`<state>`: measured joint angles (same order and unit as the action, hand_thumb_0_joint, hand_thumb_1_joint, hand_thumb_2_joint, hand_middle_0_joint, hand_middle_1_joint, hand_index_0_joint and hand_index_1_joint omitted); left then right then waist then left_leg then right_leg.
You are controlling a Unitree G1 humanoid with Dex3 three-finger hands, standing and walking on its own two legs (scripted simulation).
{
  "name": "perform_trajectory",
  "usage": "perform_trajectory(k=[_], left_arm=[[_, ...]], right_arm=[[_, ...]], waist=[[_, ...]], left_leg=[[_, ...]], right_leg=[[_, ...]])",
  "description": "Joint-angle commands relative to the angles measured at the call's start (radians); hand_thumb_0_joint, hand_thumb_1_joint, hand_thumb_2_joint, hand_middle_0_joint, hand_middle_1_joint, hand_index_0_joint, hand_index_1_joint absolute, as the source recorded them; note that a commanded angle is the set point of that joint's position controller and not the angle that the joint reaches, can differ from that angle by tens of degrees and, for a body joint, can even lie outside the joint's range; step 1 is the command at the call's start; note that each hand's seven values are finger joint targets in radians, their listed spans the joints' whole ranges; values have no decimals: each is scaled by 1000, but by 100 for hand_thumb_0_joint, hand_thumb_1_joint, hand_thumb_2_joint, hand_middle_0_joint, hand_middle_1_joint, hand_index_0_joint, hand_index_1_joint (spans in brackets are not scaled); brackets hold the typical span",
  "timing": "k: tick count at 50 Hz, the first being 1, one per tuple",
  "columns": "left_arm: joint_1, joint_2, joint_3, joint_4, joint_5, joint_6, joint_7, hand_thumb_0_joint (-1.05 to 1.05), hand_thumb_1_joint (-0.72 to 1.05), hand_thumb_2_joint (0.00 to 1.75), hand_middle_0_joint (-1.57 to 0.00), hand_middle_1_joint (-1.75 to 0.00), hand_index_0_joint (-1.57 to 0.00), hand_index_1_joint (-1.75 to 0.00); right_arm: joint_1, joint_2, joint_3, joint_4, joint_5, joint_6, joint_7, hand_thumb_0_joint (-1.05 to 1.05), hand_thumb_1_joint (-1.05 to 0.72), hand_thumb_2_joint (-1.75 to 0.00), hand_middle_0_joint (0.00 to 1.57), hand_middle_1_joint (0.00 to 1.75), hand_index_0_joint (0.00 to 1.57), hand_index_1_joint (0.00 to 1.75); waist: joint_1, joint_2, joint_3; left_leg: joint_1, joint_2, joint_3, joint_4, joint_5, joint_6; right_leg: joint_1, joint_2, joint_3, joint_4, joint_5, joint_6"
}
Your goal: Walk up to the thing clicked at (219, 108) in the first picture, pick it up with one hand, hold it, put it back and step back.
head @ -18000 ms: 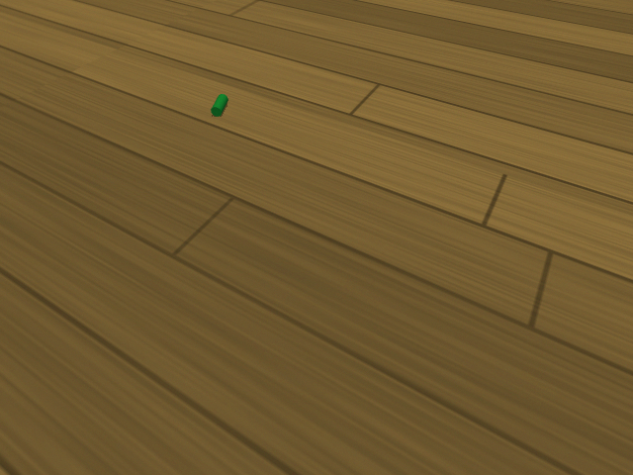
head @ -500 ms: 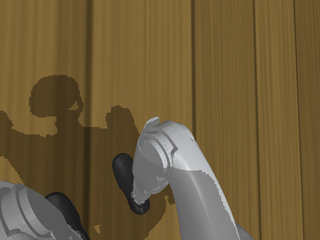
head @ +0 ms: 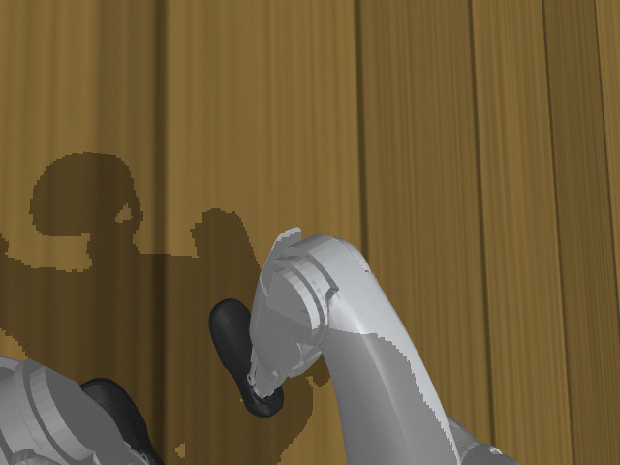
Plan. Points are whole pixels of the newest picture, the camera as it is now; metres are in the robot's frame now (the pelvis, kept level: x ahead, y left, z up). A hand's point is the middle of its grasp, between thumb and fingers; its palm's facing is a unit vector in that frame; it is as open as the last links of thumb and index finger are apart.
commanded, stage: rest palm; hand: left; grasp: from above
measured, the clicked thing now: out of the picture +0.50 +0.33 -0.29
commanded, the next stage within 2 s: close in 0.20 s
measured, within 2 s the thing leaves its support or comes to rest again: neither
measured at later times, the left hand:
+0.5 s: hand out of the picture +0.48 +0.33 -0.26, palm faces -0.47 -0.15 -0.87, open 13.5 cm
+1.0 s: hand out of the picture +0.48 +0.32 -0.26, palm faces -0.47 -0.15 -0.87, open 12.0 cm
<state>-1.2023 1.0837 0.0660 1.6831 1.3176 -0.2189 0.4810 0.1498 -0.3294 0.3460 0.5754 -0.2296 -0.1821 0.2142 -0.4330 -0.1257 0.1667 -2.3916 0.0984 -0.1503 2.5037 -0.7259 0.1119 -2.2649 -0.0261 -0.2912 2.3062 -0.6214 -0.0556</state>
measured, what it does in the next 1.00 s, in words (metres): stands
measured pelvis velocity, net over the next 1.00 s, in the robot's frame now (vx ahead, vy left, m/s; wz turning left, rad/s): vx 0.00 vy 0.00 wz -0.02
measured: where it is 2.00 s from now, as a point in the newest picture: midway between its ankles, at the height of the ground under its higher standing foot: (199, 417)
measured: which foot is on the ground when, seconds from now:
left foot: down 0.00-1.00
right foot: down 0.00-1.00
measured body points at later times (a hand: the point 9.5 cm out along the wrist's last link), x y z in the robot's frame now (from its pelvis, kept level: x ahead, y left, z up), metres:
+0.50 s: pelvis +0.00 +0.00 +0.00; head +0.31 +0.13 +0.30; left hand +0.50 +0.33 -0.21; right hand +0.04 -0.23 -0.06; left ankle +0.06 +0.10 -0.28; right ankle +0.12 -0.09 -0.28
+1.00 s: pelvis +0.00 +0.00 +0.00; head +0.30 +0.13 +0.30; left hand +0.50 +0.33 -0.21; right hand +0.04 -0.23 -0.06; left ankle +0.06 +0.10 -0.28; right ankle +0.12 -0.09 -0.28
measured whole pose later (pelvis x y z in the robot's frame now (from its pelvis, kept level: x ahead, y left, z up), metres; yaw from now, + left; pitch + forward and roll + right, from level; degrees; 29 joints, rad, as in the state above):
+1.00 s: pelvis +0.00 +0.00 +0.00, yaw -1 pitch +32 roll -16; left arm -1.17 1.09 0.07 1.66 1.27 -0.21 0.47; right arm 0.13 -0.33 0.37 0.59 -0.23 -0.20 0.23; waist -0.43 -0.13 0.19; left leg -2.39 0.10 -0.17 2.51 -0.73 0.11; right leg -2.26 -0.01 -0.31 2.30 -0.62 -0.05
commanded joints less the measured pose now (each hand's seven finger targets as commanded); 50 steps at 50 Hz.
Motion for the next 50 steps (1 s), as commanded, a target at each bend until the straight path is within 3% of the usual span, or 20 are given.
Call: perform_trajectory(k=[1, 2, 6, 8, 12, 14, 15, 17, 19, 21, 23, 29, 32, 34, 36, 38, 41, 42, 46, 50], left_arm=[[-259, 200, 15, -130, -21, -2, 39, 0, -51, 97, -8, -100, -7, -100], [-236, 184, 2, -110, -26, 3, 34, 0, -51, 98, -8, -100, -8, -101], [-260, 245, 30, -153, -28, 9, 44, 0, -48, 98, -10, -102, -10, -102], [-233, 192, 5, -113, -40, 15, 37, 0, -48, 97, -10, -101, -9, -101], [-231, 254, 43, -159, -34, 12, 35, 0, -47, 99, -11, -102, -10, -102], [-197, 220, 26, -123, -47, 13, 33, 0, -45, 98, -12, -103, -12, -103], [-205, 209, 18, -133, -50, 11, 32, 0, -44, 100, -12, -104, -12, -104], [-215, 214, 16, -117, -55, 9, 28, 0, -43, 96, -13, -99, -13, -99], [-219, 260, 41, -165, -50, -3, 31, 0, -44, 95, -14, -95, -13, -96], [-204, 232, 18, -142, -51, -7, 26, 0, -42, 95, -15, -94, -14, -95], [-230, 251, 31, -181, -51, -16, 31, 0, -38, 94, -17, -94, -16, -94], [-210, 200, -9, -103, -45, -16, 40, 0, -33, 88, -21, -90, -21, -90], [-233, 258, 22, -160, -35, -17, 49, 0, -30, 84, -22, -88, -22, -88], [-223, 202, 5, -131, -40, -11, 42, 0, -27, 82, -23, -87, -24, -86], [-229, 210, 4, -137, -46, -7, 44, 0, -24, 79, -25, -86, -26, -84], [-246, 251, 29, -168, -44, -3, 48, 0, -22, 76, -26, -86, -28, -84], [-198, 197, -1, -107, -45, 11, 32, 0, -18, 73, -29, -83, -31, -80], [-211, 217, 14, -134, -56, 7, 33, 0, -17, 73, -31, -82, -33, -80], [-201, 197, 1, -115, -60, 9, 24, 0, -11, 68, -33, -81, -36, -77], [-225, 249, 28, -187, -61, -9, 30, 0, -6, 67, -37, -79, -40, -75]], right_arm=[[222, -334, -91, 31, 4, -2, -9, 0, -90, -91, 20, 30, 20, 30], [214, -329, -83, 26, 2, -5, -7, 0, -90, -91, 20, 30, 20, 30], [225, -336, -82, 34, 5, -4, -9, 0, -90, -91, 20, 30, 20, 30], [217, -325, -74, 31, 2, -6, -3, 0, -90, -91, 20, 30, 20, 30], [228, -333, -79, 36, 6, -2, -5, 0, -90, -91, 20, 30, 20, 30], [217, -328, -76, 35, 4, 1, -1, 0, -90, -91, 20, 30, 20, 30], [221, -328, -75, 33, 4, 1, 0, 0, -90, -91, 20, 30, 20, 30], [219, -327, -68, 29, 4, -1, -1, 0, -90, -90, 20, 30, 20, 30], [226, -338, -74, 38, 8, 2, -6, 0, -89, -90, 20, 30, 20, 30], [211, -333, -69, 36, 3, 0, -5, 0, -89, -90, 20, 30, 20, 30], [220, -339, -71, 37, 4, 2, -7, 0, -89, -90, 20, 30, 20, 30], [202, -336, -62, 38, -2, -6, -6, 0, -89, -90, 20, 30, 20, 30], [199, -341, -67, 41, 1, -8, -9, 0, -89, -90, 20, 30, 20, 30], [202, -334, -66, 46, -4, -14, -3, 0, -89, -90, 20, 30, 20, 30], [205, -339, -65, 51, -6, -13, 0, 0, -89, -90, 20, 30, 20, 30], [207, -342, -72, 54, 1, -12, -3, 0, -89, -90, 20, 30, 20, 30], [202, -334, -67, 50, -3, -13, 3, 0, -89, -90, 20, 30, 20, 30], [208, -333, -67, 54, 2, -11, 3, 0, -89, -90, 20, 30, 20, 30], [211, -331, -68, 46, 1, -12, 3, 0, -89, -90, 20, 30, 20, 30], [211, -343, -74, 46, 6, -8, -3, 0, -89, -90, 20, 30, 20, 30]], waist=[[-60, 597, -651], [-63, 577, -631], [-47, 622, -693], [-64, 587, -641], [-44, 638, -689], [-43, 604, -666], [-57, 590, -655], [-64, 561, -634], [-49, 596, -653], [-46, 578, -654], [-53, 600, -687], [-67, 564, -591], [-43, 604, -653], [-61, 611, -629], [-66, 595, -639], [-48, 620, -672], [-55, 589, -635], [-57, 592, -638], [-59, 566, -626], [-44, 606, -677]], left_leg=[[578, -10, -59, -248, 301, -100], [571, -10, -56, -242, 298, -96], [587, -10, -44, -236, 337, -96], [541, -11, -41, -222, 318, -91], [610, -1, -61, -238, 368, -103], [563, -4, -53, -232, 349, -97], [556, -6, -53, -232, 342, -94], [517, -10, -45, -221, 310, -85], [543, -6, -55, -236, 320, -94], [547, -5, -54, -227, 314, -91], [570, -3, -57, -229, 342, -94], [514, -5, -60, -229, 257, -92], [552, -3, -59, -239, 285, -97], [579, 2, -70, -238, 318, -104], [569, 2, -71, -236, 321, -101], [582, 2, -71, -241, 330, -104], [554, -2, -60, -229, 319, -99], [533, -2, -57, -230, 330, -98], [522, -7, -52, -225, 304, -91], [569, -1, -66, -242, 315, -99]], right_leg=[[336, 75, 46, -162, 267, 31], [337, 77, 47, -162, 270, 34], [391, 84, 55, -169, 308, 30], [379, 85, 51, -170, 300, 35], [367, 80, 46, -163, 304, 31], [392, 89, 43, -165, 307, 30], [396, 90, 42, -170, 307, 32], [399, 89, 46, -173, 298, 34], [388, 85, 42, -175, 283, 31], [392, 92, 42, -173, 286, 32], [406, 88, 41, -174, 305, 34], [355, 90, 35, -172, 251, 34], [381, 91, 40, -172, 269, 30], [344, 83, 36, -158, 278, 34], [362, 87, 33, -169, 287, 37], [368, 84, 37, -168, 293, 34], [360, 90, 39, -164, 287, 34], [384, 90, 37, -173, 299, 35], [386, 90, 39, -175, 287, 36], [391, 89, 34, -173, 277, 32]])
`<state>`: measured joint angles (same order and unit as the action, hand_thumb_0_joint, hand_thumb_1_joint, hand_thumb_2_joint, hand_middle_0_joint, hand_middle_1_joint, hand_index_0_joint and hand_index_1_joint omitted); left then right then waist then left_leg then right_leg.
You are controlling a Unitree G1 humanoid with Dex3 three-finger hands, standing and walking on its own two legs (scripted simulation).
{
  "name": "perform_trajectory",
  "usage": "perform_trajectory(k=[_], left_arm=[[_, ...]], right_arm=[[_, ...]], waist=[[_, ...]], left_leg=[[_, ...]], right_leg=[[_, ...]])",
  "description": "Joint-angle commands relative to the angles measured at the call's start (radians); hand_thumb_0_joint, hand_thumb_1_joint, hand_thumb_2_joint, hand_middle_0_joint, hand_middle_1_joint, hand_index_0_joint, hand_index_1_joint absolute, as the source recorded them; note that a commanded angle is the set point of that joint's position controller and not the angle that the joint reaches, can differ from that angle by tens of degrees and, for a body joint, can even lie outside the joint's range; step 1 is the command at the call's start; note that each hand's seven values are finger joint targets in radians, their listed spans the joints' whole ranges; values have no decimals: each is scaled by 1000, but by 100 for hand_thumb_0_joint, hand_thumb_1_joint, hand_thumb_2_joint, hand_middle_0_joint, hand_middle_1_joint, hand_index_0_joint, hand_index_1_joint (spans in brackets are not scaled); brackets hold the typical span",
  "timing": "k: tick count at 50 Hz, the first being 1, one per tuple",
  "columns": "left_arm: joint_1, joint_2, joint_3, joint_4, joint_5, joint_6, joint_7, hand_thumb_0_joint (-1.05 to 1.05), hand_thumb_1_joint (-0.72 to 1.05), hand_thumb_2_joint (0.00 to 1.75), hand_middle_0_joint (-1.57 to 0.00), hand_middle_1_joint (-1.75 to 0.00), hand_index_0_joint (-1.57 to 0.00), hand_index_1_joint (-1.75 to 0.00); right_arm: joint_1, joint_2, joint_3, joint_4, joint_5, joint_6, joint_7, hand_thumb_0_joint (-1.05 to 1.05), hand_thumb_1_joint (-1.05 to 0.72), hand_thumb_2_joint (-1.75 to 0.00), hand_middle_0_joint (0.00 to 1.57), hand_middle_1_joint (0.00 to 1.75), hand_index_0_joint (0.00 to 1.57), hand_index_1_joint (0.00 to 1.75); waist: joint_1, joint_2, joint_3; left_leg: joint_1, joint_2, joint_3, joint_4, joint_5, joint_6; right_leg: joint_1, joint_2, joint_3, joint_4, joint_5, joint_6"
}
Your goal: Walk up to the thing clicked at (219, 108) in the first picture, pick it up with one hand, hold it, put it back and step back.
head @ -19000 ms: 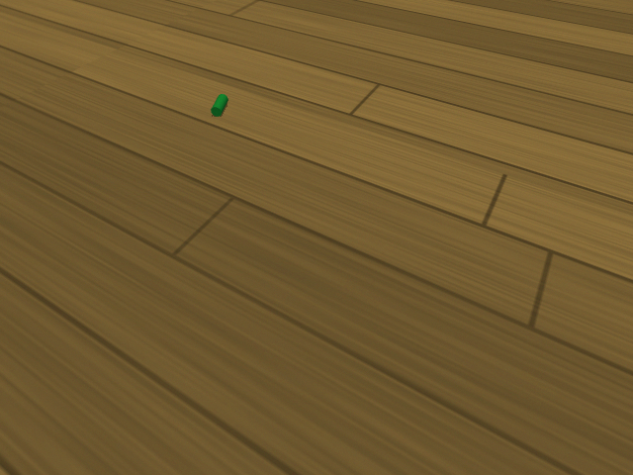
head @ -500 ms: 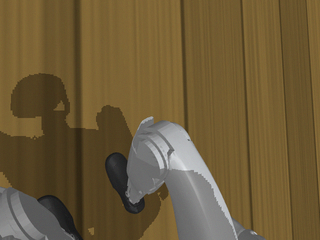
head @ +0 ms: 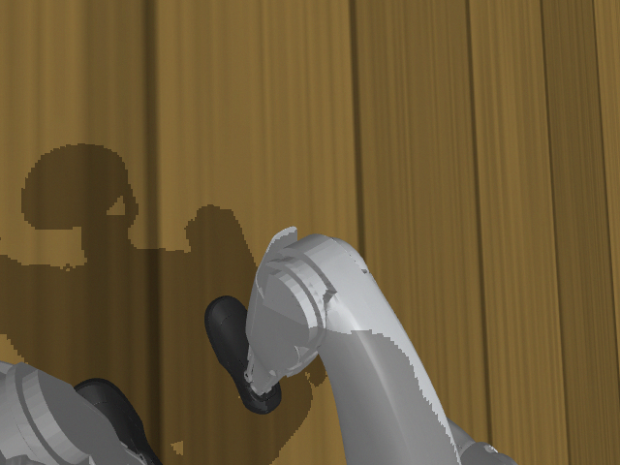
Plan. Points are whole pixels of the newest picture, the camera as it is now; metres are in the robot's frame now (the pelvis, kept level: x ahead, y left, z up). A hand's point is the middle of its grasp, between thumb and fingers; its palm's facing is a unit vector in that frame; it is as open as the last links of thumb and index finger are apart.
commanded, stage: close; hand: left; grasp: from above
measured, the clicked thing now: out of the picture +0.49 +0.34 -0.28
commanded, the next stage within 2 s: settle in 0.84 s
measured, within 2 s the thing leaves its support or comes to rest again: leaves its support in 1.26 s
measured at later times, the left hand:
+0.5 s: hand out of the picture +0.47 +0.33 -0.26, palm faces -0.45 -0.15 -0.88, open 9.1 cm
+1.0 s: hand out of the picture +0.48 +0.33 -0.25, palm faces -0.44 -0.16 -0.88, open 8.8 cm
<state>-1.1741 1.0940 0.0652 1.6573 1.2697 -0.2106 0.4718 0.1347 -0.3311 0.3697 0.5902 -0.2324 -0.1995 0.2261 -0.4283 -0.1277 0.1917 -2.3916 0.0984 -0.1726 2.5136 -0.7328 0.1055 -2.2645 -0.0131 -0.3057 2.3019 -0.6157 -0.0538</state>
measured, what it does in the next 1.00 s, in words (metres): stands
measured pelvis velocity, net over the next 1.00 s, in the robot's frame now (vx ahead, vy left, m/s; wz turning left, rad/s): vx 0.00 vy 0.00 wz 0.00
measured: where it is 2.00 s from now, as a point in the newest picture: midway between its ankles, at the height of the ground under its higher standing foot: (196, 415)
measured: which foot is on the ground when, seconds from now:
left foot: down 0.00-1.00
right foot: down 0.00-1.00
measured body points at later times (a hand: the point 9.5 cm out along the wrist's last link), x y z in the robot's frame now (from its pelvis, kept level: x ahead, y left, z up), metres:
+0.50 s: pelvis +0.00 +0.00 +0.00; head +0.30 +0.13 +0.30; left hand +0.49 +0.34 -0.21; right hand +0.04 -0.24 -0.06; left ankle +0.06 +0.11 -0.28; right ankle +0.12 -0.09 -0.28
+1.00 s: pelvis +0.00 +0.00 +0.00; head +0.30 +0.13 +0.31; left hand +0.50 +0.34 -0.20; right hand +0.04 -0.24 -0.06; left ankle +0.06 +0.11 -0.28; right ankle +0.12 -0.09 -0.28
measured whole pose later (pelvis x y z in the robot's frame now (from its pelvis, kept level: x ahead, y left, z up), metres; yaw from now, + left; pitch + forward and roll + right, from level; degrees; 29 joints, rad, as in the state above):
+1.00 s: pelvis +0.00 +0.00 +0.00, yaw +0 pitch +32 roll -16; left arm -1.17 1.09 0.07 1.64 1.27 -0.21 0.48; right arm 0.14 -0.33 0.36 0.60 -0.23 -0.20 0.23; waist -0.42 -0.13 0.19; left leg -2.39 0.09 -0.17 2.51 -0.73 0.10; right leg -2.27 -0.01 -0.30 2.30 -0.61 -0.05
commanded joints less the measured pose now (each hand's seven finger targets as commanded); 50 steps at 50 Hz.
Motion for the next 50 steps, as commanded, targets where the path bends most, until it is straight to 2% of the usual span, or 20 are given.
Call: perform_trajectory(k=[1, 4, 5, 7, 11, 14, 18, 20, 22, 23, 27, 29, 30, 34, 36, 37, 38, 42, 44, 50], left_arm=[[-246, 235, 23, -147, -11, -18, 42, 0, -4, 65, -39, -78, -42, -75], [-235, 217, 22, -121, -10, -21, 54, 0, 1, 64, -42, -76, -45, -72], [-241, 207, 21, -125, 4, -23, 52, 0, 1, 64, -43, -75, -46, -71], [-234, 231, 31, -118, 7, -23, 58, 0, 5, 60, -44, -75, -49, -70], [-237, 193, 13, -97, 0, -22, 55, 0, 12, 56, -49, -71, -54, -66], [-256, 220, 18, -123, 0, -25, 53, 0, 18, 51, -52, -71, -58, -64], [-230, 165, -15, -73, -4, -21, 49, 0, 27, 45, -58, -66, -65, -59], [-248, 226, 15, -110, -1, -20, 59, 0, 30, 44, -60, -66, -67, -58], [-236, 216, 16, -104, -4, -16, 58, 0, 32, 40, -61, -63, -69, -56], [-226, 180, 0, -76, -1, -16, 55, 0, 34, 40, -64, -63, -71, -55], [-244, 227, 28, -137, -4, -14, 53, 0, 40, 39, -69, -60, -76, -53], [-222, 219, 24, -123, -4, -11, 54, 0, 44, 41, -74, -58, -80, -52], [-241, 206, 17, -105, -2, -11, 54, 0, 47, 41, -76, -58, -82, -52], [-231, 227, 30, -103, -5, -11, 55, 0, 58, 42, -85, -56, -91, -50], [-203, 192, 11, -75, -6, -6, 48, 0, 62, 43, -90, -55, -95, -49], [-217, 210, 27, -100, -8, -11, 52, 0, 64, 46, -93, -53, -97, -49], [-230, 204, 13, -95, -9, -9, 49, 0, 67, 45, -95, -52, -99, -48], [-207, 220, 28, -100, -9, -4, 44, 0, 73, 45, -101, -49, -105, -46], [-221, 194, 24, -114, -9, -4, 35, 0, 77, 45, -105, -47, -108, -44], [-205, 213, 30, -121, -14, 3, 27, 0, 74, 44, -109, -44, -112, -41]], right_arm=[[216, -335, -98, 27, 9, 10, -14, 0, -89, -90, 20, 30, 20, 30], [214, -334, -100, 29, 6, 11, -13, 0, -89, -90, 20, 30, 20, 30], [226, -330, -97, 34, 1, 9, -11, 0, -89, -90, 20, 30, 20, 30], [215, -338, -99, 34, 3, 10, -13, 0, -89, -90, 20, 30, 20, 30], [219, -330, -92, 38, -2, 4, -9, 0, -89, -90, 20, 30, 20, 30], [226, -336, -94, 41, -1, 0, -12, 0, -89, -90, 20, 30, 20, 30], [227, -332, -90, 42, -6, -1, -7, 0, -89, -90, 20, 30, 20, 30], [216, -338, -96, 39, 3, -1, -12, 0, -89, -90, 20, 30, 20, 30], [213, -341, -98, 43, 4, -1, -11, 0, -89, -90, 20, 30, 20, 30], [216, -332, -95, 39, -2, -4, -8, 0, -89, -90, 20, 30, 20, 30], [220, -334, -94, 42, 3, -8, -8, 0, -89, -90, 20, 30, 20, 30], [213, -334, -97, 41, 3, -3, -10, 0, -89, -90, 20, 30, 20, 30], [219, -333, -98, 38, 4, -4, -10, 0, -89, -90, 20, 30, 20, 30], [214, -339, -103, 43, 6, 0, -13, 0, -90, -90, 20, 30, 20, 30], [213, -332, -100, 41, 5, -2, -9, 0, -90, -90, 20, 30, 20, 30], [222, -333, -102, 44, 6, 0, -12, 0, -90, -90, 20, 30, 20, 30], [217, -334, -98, 36, 5, -2, -11, 0, -90, -90, 20, 30, 20, 30], [216, -333, -103, 41, 9, 2, -13, 0, -90, -90, 20, 30, 20, 30], [227, -331, -102, 42, 6, 4, -10, 0, -90, -90, 20, 30, 20, 30], [225, -334, -108, 31, 10, 7, -12, 0, -91, -90, 20, 30, 20, 30]], waist=[[-38, 608, -707], [-45, 595, -679], [-57, 605, -671], [-44, 626, -681], [-65, 563, -637], [-57, 596, -684], [-74, 575, -651], [-41, 577, -685], [-40, 605, -670], [-59, 586, -643], [-48, 596, -671], [-40, 589, -700], [-56, 578, -669], [-36, 602, -682], [-43, 556, -659], [-46, 562, -674], [-53, 558, -655], [-35, 573, -671], [-48, 599, -670], [-32, 577, -674]], left_leg=[[563, -3, -34, -242, 322, -89], [547, -3, -39, -245, 311, -92], [568, -1, -44, -247, 327, -95], [574, 1, -50, -255, 324, -99], [518, -5, -37, -239, 292, -88], [553, -5, -31, -234, 320, -88], [543, -5, -33, -233, 318, -88], [528, -8, -31, -239, 296, -87], [544, -3, -36, -251, 295, -94], [537, -3, -39, -241, 295, -91], [546, -3, -38, -247, 313, -93], [557, -2, -37, -244, 327, -91], [538, -3, -36, -240, 306, -89], [535, -5, -34, -249, 296, -91], [512, -8, -30, -239, 288, -86], [503, -9, -26, -238, 298, -83], [501, -10, -24, -234, 284, -81], [520, -7, -32, -246, 307, -88], [564, -2, -43, -253, 336, -96], [525, -11, -24, -249, 285, -85]], right_leg=[[401, 80, 55, -166, 284, 30], [385, 82, 49, -167, 274, 29], [361, 75, 47, -163, 270, 30], [359, 78, 44, -160, 268, 27], [363, 75, 47, -171, 262, 35], [395, 79, 54, -168, 288, 33], [390, 81, 47, -170, 287, 36], [398, 81, 51, -173, 271, 31], [380, 80, 50, -167, 260, 28], [362, 78, 48, -163, 262, 32], [374, 73, 52, -167, 270, 33], [400, 80, 53, -169, 290, 32], [381, 76, 54, -166, 276, 33], [382, 82, 49, -170, 260, 28], [383, 82, 51, -169, 261, 31], [399, 81, 49, -178, 270, 33], [397, 80, 56, -174, 265, 33], [398, 79, 53, -171, 271, 30], [361, 73, 50, -163, 269, 30], [383, 77, 60, -174, 250, 28]])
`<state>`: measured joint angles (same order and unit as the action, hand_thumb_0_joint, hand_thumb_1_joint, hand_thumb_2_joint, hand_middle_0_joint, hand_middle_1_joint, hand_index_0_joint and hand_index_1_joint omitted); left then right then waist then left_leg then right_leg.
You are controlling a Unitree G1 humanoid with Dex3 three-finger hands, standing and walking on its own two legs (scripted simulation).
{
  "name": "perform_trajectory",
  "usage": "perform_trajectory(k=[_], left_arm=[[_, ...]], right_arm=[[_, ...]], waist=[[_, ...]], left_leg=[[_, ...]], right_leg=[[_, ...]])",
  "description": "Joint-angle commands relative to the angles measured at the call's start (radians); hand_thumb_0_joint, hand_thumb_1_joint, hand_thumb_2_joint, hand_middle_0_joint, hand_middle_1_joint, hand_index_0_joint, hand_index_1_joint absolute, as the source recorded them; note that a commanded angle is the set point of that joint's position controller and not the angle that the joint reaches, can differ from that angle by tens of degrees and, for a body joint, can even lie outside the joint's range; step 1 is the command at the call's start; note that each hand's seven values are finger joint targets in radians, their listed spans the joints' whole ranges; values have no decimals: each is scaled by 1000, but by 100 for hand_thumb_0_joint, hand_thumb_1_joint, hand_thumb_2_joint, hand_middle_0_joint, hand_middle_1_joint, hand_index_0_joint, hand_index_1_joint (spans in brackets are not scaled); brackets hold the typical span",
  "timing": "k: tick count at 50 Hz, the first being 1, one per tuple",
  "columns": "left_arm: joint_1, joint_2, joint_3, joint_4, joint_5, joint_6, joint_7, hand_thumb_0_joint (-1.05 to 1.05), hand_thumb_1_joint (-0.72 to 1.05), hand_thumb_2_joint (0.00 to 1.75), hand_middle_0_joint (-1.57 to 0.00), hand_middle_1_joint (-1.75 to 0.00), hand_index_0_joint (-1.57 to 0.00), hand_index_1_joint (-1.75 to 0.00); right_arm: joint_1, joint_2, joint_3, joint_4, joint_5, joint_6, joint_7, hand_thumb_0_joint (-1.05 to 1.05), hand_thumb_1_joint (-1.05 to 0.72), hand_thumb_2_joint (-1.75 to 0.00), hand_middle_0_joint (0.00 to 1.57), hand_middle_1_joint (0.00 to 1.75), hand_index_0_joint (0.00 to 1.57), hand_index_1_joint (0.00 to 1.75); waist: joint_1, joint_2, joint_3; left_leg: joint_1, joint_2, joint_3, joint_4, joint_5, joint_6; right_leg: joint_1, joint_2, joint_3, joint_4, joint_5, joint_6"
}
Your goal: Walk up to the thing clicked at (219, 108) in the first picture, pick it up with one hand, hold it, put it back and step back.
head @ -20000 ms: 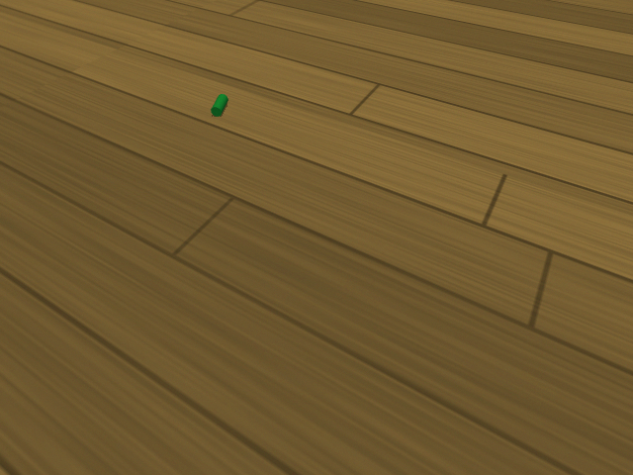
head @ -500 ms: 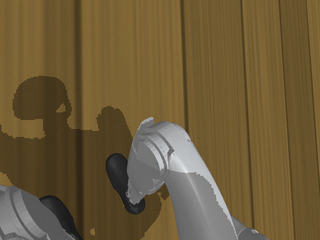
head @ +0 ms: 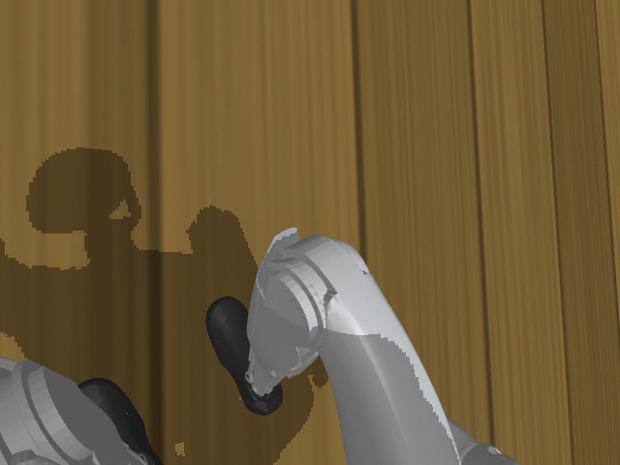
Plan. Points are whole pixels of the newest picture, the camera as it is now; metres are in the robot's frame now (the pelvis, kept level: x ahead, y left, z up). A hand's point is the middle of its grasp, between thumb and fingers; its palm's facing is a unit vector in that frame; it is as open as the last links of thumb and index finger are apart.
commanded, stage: settle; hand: left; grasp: from above
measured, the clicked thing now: out of the picture +0.49 +0.34 -0.28
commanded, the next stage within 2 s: lift in 0.82 s
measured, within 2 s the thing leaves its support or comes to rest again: leaves its support in 0.26 s
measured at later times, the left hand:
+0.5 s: hand out of the picture +0.47 +0.35 -0.20, palm faces -0.41 -0.14 -0.90, open 8.6 cm
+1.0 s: hand out of the picture +0.47 +0.35 -0.13, palm faces -0.45 -0.10 -0.89, open 8.7 cm
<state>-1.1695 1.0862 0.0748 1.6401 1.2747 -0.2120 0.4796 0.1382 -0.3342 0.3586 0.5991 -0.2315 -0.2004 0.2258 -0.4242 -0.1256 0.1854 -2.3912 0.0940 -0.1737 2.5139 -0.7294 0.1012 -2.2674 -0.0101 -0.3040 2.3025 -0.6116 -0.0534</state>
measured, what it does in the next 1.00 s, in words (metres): stands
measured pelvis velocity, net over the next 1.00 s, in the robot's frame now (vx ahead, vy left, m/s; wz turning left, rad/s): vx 0.00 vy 0.00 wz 0.11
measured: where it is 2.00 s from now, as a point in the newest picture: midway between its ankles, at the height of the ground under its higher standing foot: (197, 417)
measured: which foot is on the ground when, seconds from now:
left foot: down 0.00-1.00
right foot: down 0.00-1.00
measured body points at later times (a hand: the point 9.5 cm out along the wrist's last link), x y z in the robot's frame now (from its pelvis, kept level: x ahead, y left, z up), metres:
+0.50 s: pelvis +0.00 +0.00 +0.01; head +0.28 +0.13 +0.34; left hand +0.49 +0.36 -0.15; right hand +0.05 -0.25 -0.05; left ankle +0.06 +0.11 -0.28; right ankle +0.12 -0.09 -0.28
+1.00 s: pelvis +0.00 +0.00 +0.03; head +0.25 +0.11 +0.39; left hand +0.49 +0.35 -0.08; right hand +0.06 -0.27 -0.05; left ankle +0.06 +0.11 -0.28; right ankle +0.12 -0.09 -0.28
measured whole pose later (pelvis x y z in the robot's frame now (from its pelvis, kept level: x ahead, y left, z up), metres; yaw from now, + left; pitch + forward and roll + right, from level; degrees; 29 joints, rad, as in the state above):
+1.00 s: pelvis +0.00 +0.00 +0.03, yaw +6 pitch +36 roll -11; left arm -1.07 0.85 0.04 1.33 1.25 -0.18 0.21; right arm 0.22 -0.31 0.13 0.62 -0.13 -0.04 0.17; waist -0.31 -0.01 -0.01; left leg -2.32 0.06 -0.07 2.36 -0.69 0.09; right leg -2.24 -0.03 -0.21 2.23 -0.62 -0.06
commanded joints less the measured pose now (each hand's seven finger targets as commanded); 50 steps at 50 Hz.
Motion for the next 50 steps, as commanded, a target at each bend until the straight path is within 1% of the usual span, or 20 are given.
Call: perform_trajectory(k=[1, 5, 7, 10, 15, 16, 18, 20, 24, 25, 28, 29, 31, 35, 38, 40, 45, 47, 48, 50], left_arm=[[-221, 234, 34, -134, -22, 5, 18, 0, 74, 46, -111, -42, -113, -40], [-220, 220, 35, -152, -26, 11, 2, 0, 78, 48, -114, -41, -116, -40], [-248, 281, 79, -227, -15, 3, 8, 0, 80, 48, -117, -39, -118, -38], [-218, 240, 78, -230, -14, 7, -7, 0, 85, 47, -120, -39, -121, -38], [-239, 240, 102, -335, -15, 1, -29, 0, 86, 44, -120, -38, -121, -36], [-237, 232, 111, -376, -13, 0, -35, 0, 86, 47, -122, -36, -122, -36], [-205, 182, 90, -414, -30, 3, -54, 0, 86, 47, -121, -37, -122, -36], [-210, 125, 72, -426, -41, 14, -77, 0, 88, 47, -121, -38, -122, -37], [-202, 71, 48, -446, -44, 32, -121, 0, 88, 45, -121, -36, -122, -35], [-185, 77, 56, -441, -44, 34, -127, 0, 89, 45, -121, -36, -123, -35], [-192, 22, 29, -433, -53, 42, -157, 0, 90, 47, -122, -37, -123, -36], [-184, 46, 43, -441, -50, 45, -169, 0, 90, 48, -123, -37, -124, -37], [-224, 27, 25, -480, -47, 41, -184, 0, 90, 48, -123, -38, -124, -38], [-238, 21, 27, -447, -46, 37, -198, 0, 88, 50, -124, -36, -123, -37], [-267, 68, 44, -468, -30, 30, -206, 0, 85, 48, -122, -34, -121, -35], [-260, 50, 35, -455, -32, 28, -213, 0, 83, 49, -121, -33, -120, -34], [-281, 20, -3, -502, -38, 22, -223, 0, 82, 46, -120, -38, -120, -38], [-261, 48, 16, -497, -43, 34, -226, 0, 81, 41, -117, -39, -119, -37], [-257, 7, -8, -495, -54, 43, -235, 0, 82, 44, -114, -33, -115, -32], [-252, 2, -3, -487, -68, 53, -244, 0, 84, 41, -118, -37, -119, -36]], right_arm=[[226, -330, -103, 28, 12, 13, -12, 0, -91, -90, 20, 30, 20, 30], [237, -327, -109, 24, 12, 15, -8, 0, -91, -90, 20, 30, 20, 30], [240, -332, -123, 28, 15, 24, -13, 0, -91, -90, 20, 30, 20, 30], [253, -328, -139, 25, 16, 31, -6, 0, -91, -90, 20, 30, 20, 30], [273, -317, -176, 23, 27, 43, -2, 0, -91, -90, 20, 30, 20, 30], [285, -313, -183, 28, 28, 48, 0, 0, -91, -90, 20, 30, 20, 30], [280, -307, -211, 30, 41, 52, 4, 0, -91, -90, 20, 30, 20, 30], [296, -299, -229, 43, 51, 59, 8, 0, -90, -90, 20, 30, 20, 30], [312, -294, -262, 57, 70, 83, 10, 0, -90, -90, 20, 30, 20, 30], [309, -294, -268, 56, 74, 92, 8, 0, -90, -90, 20, 30, 20, 30], [313, -287, -281, 48, 84, 110, 3, 0, -90, -90, 20, 30, 20, 30], [317, -287, -281, 42, 85, 114, 1, 0, -90, -90, 20, 30, 20, 30], [309, -285, -300, 36, 92, 125, -8, 0, -90, -90, 20, 30, 20, 30], [314, -272, -304, 40, 97, 145, -25, 0, -90, -90, 20, 30, 20, 30], [302, -265, -308, 24, 100, 154, -41, 0, -90, -90, 20, 30, 20, 30], [294, -261, -310, 17, 99, 154, -51, 0, -90, -90, 20, 30, 20, 30], [303, -246, -319, 20, 109, 160, -67, 0, -91, -91, 20, 30, 20, 30], [319, -249, -325, 22, 111, 165, -69, 0, -91, -91, 20, 30, 20, 30], [328, -241, -324, 34, 113, 168, -69, 0, -89, -89, 20, 30, 20, 30], [327, -253, -334, 36, 120, 174, -73, 0, -91, -91, 20, 30, 20, 30]], waist=[[-31, 600, -693], [-36, 594, -695], [-13, 654, -754], [-17, 653, -756], [3, 640, -791], [6, 673, -817], [27, 686, -849], [22, 685, -846], [35, 661, -835], [52, 655, -853], [47, 586, -822], [44, 556, -826], [59, 568, -866], [56, 517, -845], [72, 517, -857], [70, 508, -859], [89, 550, -968], [101, 534, -988], [100, 548, -982], [108, 553, -958]], left_leg=[[541, -4, -22, -252, 309, -84], [568, -4, -25, -245, 334, -84], [599, -4, -22, -255, 351, -92], [621, -6, -17, -245, 398, -93], [585, -21, 13, -245, 342, -81], [620, -19, 10, -256, 376, -88], [650, -19, 13, -265, 380, -88], [660, -20, 8, -281, 385, -94], [677, -23, 0, -298, 402, -95], [662, -28, 6, -313, 382, -92], [606, -39, 20, -327, 319, -80], [607, -43, 26, -327, 322, -75], [613, -46, 40, -340, 305, -74], [555, -57, 56, -349, 255, -70], [546, -62, 72, -363, 217, -66], [546, -67, 82, -365, 215, -65], [644, -64, 84, -379, 325, -69], [646, -67, 93, -382, 353, -65], [662, -68, 95, -387, 372, -65], [665, -69, 81, -410, 345, -69]], right_leg=[[399, 73, 56, -177, 262, 28], [376, 71, 57, -173, 269, 28], [391, 68, 58, -174, 275, 21], [383, 70, 58, -167, 301, 20], [405, 73, 72, -182, 280, 15], [406, 67, 70, -184, 293, 13], [390, 69, 77, -183, 287, 12], [350, 64, 73, -186, 279, 11], [282, 56, 81, -187, 264, 10], [299, 57, 82, -187, 258, 9], [304, 56, 91, -207, 232, 6], [325, 55, 97, -213, 240, 10], [347, 56, 107, -217, 237, 8], [362, 54, 116, -240, 197, 2], [384, 54, 133, -254, 163, 3], [387, 51, 138, -266, 157, 3], [424, 53, 141, -265, 247, 6], [455, 54, 147, -271, 269, 9], [448, 51, 148, -276, 282, 9], [397, 47, 143, -284, 250, 0]])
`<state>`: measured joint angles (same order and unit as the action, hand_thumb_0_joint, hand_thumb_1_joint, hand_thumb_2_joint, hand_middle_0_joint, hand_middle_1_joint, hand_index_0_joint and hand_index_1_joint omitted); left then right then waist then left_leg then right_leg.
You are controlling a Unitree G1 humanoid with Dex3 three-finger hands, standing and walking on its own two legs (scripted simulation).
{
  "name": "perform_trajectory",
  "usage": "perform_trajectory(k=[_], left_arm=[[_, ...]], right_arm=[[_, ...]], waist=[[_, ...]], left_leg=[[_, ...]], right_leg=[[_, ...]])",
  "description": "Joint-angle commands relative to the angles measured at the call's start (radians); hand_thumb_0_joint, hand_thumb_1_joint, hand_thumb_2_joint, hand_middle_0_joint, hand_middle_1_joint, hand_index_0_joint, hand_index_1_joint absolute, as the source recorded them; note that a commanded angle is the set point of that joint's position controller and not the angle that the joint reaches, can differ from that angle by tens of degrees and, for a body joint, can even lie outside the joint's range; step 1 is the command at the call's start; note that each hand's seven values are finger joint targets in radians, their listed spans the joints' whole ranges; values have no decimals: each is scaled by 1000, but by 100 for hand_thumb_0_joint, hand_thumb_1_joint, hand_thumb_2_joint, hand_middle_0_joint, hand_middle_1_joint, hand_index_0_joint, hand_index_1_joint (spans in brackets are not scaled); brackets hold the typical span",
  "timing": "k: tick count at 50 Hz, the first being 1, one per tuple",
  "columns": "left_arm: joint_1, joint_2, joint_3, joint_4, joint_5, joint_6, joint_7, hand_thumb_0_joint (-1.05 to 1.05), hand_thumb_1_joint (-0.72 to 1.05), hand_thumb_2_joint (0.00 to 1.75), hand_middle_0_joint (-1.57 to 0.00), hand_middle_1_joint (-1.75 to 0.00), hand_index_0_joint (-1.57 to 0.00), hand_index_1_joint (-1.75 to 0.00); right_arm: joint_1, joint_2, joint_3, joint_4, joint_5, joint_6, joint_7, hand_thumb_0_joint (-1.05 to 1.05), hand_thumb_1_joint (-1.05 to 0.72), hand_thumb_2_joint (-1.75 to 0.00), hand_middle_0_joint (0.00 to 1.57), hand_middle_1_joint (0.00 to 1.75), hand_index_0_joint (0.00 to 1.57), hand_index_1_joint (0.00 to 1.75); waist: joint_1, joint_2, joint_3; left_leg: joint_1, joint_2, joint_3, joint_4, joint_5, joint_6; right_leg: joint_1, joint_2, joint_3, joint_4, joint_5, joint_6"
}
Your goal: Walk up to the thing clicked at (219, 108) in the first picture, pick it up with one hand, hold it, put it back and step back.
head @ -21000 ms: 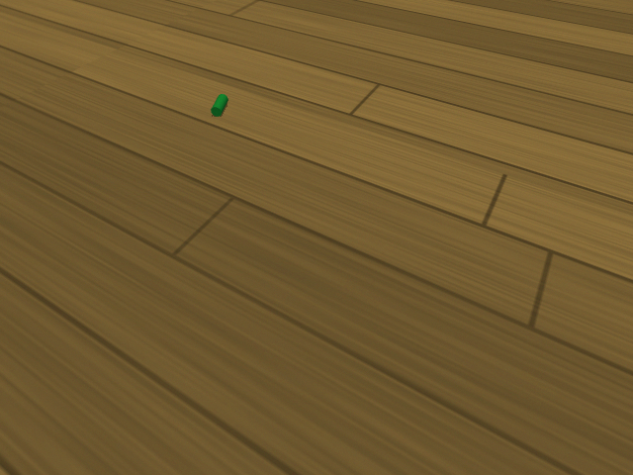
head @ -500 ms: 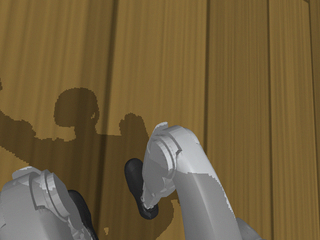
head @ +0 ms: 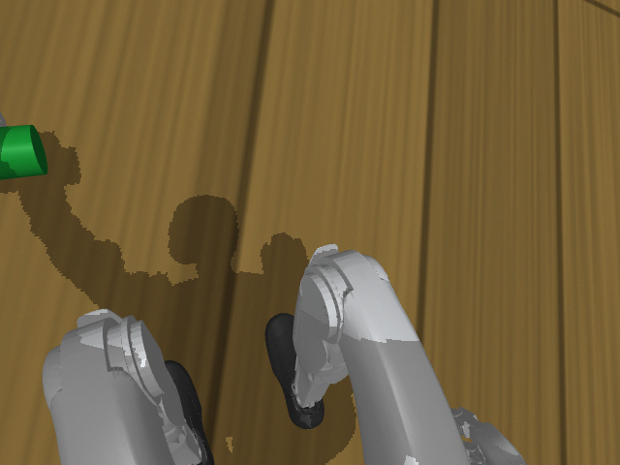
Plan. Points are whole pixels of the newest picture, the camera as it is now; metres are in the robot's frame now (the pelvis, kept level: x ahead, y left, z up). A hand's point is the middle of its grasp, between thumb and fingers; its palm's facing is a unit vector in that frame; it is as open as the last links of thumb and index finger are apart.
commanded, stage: lift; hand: left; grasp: from above
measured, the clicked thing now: out of the picture +0.52 +0.30 -0.19
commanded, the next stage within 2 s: hold in 1.64 s
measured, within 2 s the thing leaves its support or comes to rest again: neither
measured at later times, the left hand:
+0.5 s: hand out of the picture +0.43 +0.31 -0.05, palm faces -0.47 -0.08 -0.88, open 8.6 cm
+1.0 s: hand out of the picture +0.35 +0.30 +0.17, palm faces -0.44 -0.12 -0.89, open 8.7 cm
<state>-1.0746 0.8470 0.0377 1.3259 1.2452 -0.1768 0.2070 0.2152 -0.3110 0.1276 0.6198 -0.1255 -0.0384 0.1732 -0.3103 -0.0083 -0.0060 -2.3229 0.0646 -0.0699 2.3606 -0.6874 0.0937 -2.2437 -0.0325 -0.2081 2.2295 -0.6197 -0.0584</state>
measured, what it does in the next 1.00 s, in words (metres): rises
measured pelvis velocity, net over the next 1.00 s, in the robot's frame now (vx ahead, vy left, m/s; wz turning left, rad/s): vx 0.01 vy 0.01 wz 0.13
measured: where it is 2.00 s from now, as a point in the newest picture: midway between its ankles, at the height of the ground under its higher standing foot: (246, 417)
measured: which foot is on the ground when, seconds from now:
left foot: down 0.00-1.00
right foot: down 0.00-1.00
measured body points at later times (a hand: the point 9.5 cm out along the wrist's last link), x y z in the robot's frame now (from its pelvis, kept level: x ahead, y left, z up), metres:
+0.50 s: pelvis +0.00 +0.00 +0.08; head +0.21 +0.07 +0.47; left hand +0.45 +0.31 +0.00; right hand +0.08 -0.27 -0.04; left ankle +0.07 +0.10 -0.31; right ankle +0.11 -0.10 -0.31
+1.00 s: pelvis +0.01 +0.01 +0.26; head +0.13 +0.05 +0.69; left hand +0.37 +0.30 +0.22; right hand +0.13 -0.24 +0.14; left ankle +0.07 +0.10 -0.31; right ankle +0.11 -0.10 -0.31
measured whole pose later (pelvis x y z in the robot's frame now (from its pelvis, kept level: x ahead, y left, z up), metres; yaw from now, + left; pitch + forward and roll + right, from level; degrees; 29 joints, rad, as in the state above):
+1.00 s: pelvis +0.01 +0.01 +0.26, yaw +8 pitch +24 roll -4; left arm -0.48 0.51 -0.13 0.87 1.02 -0.08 0.11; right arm 0.22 -0.23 0.00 0.71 0.04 0.01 -0.03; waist -0.10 0.04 -0.17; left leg -1.37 0.03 0.01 1.50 -0.55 0.06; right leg -1.34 0.01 -0.09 1.43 -0.50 -0.02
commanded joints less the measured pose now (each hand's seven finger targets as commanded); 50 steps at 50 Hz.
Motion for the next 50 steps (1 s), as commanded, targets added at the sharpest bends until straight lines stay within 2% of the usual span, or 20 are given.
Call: perform_trajectory(k=[1, 4, 10, 11, 12, 13, 23, 25, 26, 28, 30, 33, 35, 36, 40, 41, 42, 44, 47, 50], left_arm=[[-349, 235, 30, -209, -51, 23, 22, 0, 85, 41, -119, -37, -120, -35], [-309, 226, 34, -211, -66, 39, -6, 0, 86, 39, -119, -35, -121, -34], [-256, 207, 45, -360, -102, 35, -51, 0, 86, 37, -119, -34, -121, -32], [-239, 183, 36, -347, -114, 35, -57, 0, 87, 37, -120, -33, -122, -32], [-249, 173, 30, -400, -124, 31, -61, 0, 88, 38, -120, -36, -122, -33], [-227, 190, 45, -400, -120, 31, -59, 0, 87, 39, -121, -35, -122, -33], [-94, 66, -4, -520, -187, 40, -85, 0, 91, 37, -120, -38, -123, -35], [-85, 86, 11, -566, -197, 43, -82, 0, 90, 39, -119, -40, -122, -37], [-37, 36, -14, -545, -205, 49, -87, 0, 89, 39, -118, -41, -121, -37], [-30, 67, 1, -580, -197, 57, -85, 0, 90, 39, -117, -42, -122, -37], [-6, 37, -13, -616, -210, 61, -88, 0, 88, 39, -117, -41, -121, -38], [59, 1, -24, -614, -212, 73, -88, 0, 89, 43, -118, -43, -121, -39], [96, 22, -9, -607, -206, 78, -81, 0, 89, 42, -118, -43, -121, -39], [123, -22, -34, -601, -215, 81, -83, 0, 89, 43, -118, -42, -121, -39], [156, -66, -57, -652, -226, 84, -83, 0, 87, 43, -118, -42, -121, -39], [139, -43, -44, -691, -228, 81, -79, 0, 87, 43, -116, -43, -120, -40], [177, -38, -39, -669, -230, 85, -74, 0, 87, 44, -117, -44, -120, -41], [239, -97, -68, -650, -236, 91, -66, 0, 87, 46, -118, -42, -120, -40], [264, -97, -69, -645, -231, 97, -49, 0, 84, 48, -118, -40, -119, -40], [246, -130, -99, -635, -227, 97, -36, 0, 83, 47, -116, -40, -117, -39]], right_arm=[[246, -259, -103, 11, 17, 16, -22, 0, -91, -91, 20, 30, 20, 30], [239, -262, -121, 0, 28, 28, -30, 0, -91, -91, 20, 30, 20, 30], [233, -246, -153, -9, 55, 48, -49, 0, -91, -91, 20, 30, 20, 30], [233, -245, -159, -4, 57, 49, -52, 0, -91, -91, 20, 30, 20, 30], [234, -227, -160, -5, 61, 52, -56, 0, -91, -91, 20, 30, 20, 30], [237, -236, -169, 0, 68, 54, -63, 0, -91, -91, 20, 30, 20, 30], [206, -192, -195, -8, 103, 58, -106, 0, -91, -91, 20, 30, 20, 30], [191, -191, -200, -11, 111, 59, -121, 0, -91, -91, 20, 30, 20, 30], [184, -182, -197, -13, 114, 58, -124, 0, -91, -91, 20, 30, 20, 30], [178, -182, -199, -13, 122, 60, -136, 0, -91, -91, 20, 30, 20, 30], [162, -172, -198, -15, 128, 61, -146, 0, -91, -91, 20, 30, 20, 30], [145, -163, -200, -11, 137, 60, -156, 0, -91, -91, 20, 30, 20, 30], [129, -161, -203, -6, 146, 60, -168, 0, -91, -91, 20, 30, 20, 30], [126, -151, -199, -5, 148, 59, -170, 0, -91, -91, 20, 30, 20, 30], [118, -128, -194, 1, 159, 51, -188, 0, -90, -90, 20, 30, 20, 30], [114, -128, -199, -2, 163, 48, -195, 0, -90, -90, 20, 30, 20, 30], [103, -123, -198, -2, 165, 46, -201, 0, -90, -90, 20, 30, 20, 30], [99, -111, -190, 5, 170, 38, -212, 0, -90, -90, 20, 30, 20, 30], [88, -108, -194, 21, 173, 25, -227, 0, -91, -91, 20, 30, 20, 30], [81, -101, -189, 31, 177, 12, -236, 0, -90, -90, 20, 30, 20, 30]], waist=[[5, 450, -808], [21, 416, -792], [64, 405, -854], [61, 385, -820], [67, 366, -878], [82, 358, -876], [117, 268, -851], [135, 281, -866], [132, 266, -834], [143, 260, -840], [154, 260, -849], [162, 246, -811], [180, 232, -799], [172, 219, -778], [175, 201, -731], [188, 216, -759], [194, 197, -741], [184, 174, -653], [201, 168, -621], [191, 165, -550]], left_leg=[[623, -35, -16, -269, 304, -60], [612, -40, -23, -309, 244, -61], [675, -47, -23, -373, 246, -62], [665, -51, -20, -375, 231, -60], [677, -47, -7, -383, 232, -52], [679, -53, -13, -399, 222, -54], [797, -49, -23, -577, 143, -45], [840, -51, -26, -619, 136, -46], [858, -49, -36, -644, 132, -48], [906, -49, -32, -678, 157, -48], [955, -50, -25, -715, 188, -49], [1039, -47, -44, -786, 209, -52], [1085, -48, -43, -839, 193, -54], [1105, -46, -36, -856, 211, -54], [1185, -48, -27, -951, 228, -54], [1221, -48, -22, -980, 214, -55], [1232, -50, -20, -1008, 185, -54], [1252, -51, -22, -1070, 162, -57], [1343, -45, -35, -1152, 163, -63], [1390, -44, -41, -1234, 125, -66]], right_leg=[[403, 74, 52, -213, 257, 9], [391, 70, 56, -229, 211, 3], [433, 60, 77, -270, 206, 5], [425, 58, 82, -286, 193, 2], [477, 63, 88, -301, 202, 10], [463, 57, 93, -307, 193, 6], [596, 60, 117, -446, 161, 20], [631, 58, 122, -476, 157, 21], [638, 59, 118, -490, 155, 22], [678, 60, 126, -531, 165, 24], [728, 61, 130, -570, 182, 24], [760, 60, 128, -623, 187, 28], [817, 63, 131, -672, 180, 28], [836, 65, 132, -699, 188, 29], [943, 65, 141, -802, 201, 30], [987, 68, 147, -830, 198, 29], [1026, 70, 153, -862, 183, 30], [1067, 71, 159, -924, 170, 33], [1126, 77, 163, -989, 169, 31], [1179, 81, 171, -1064, 149, 31]])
